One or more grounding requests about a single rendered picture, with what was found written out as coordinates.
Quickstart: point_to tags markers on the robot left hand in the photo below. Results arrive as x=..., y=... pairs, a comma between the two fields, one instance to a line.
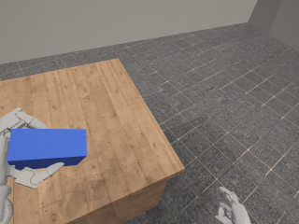
x=28, y=177

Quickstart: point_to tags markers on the robot right hand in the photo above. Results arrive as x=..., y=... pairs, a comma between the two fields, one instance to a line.
x=237, y=214

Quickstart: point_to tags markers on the table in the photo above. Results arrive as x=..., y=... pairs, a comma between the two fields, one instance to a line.
x=129, y=159

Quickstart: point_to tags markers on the sponge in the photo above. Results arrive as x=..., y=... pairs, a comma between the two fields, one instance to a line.
x=41, y=148

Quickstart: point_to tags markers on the left robot forearm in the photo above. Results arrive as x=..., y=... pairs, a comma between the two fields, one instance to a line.
x=6, y=206

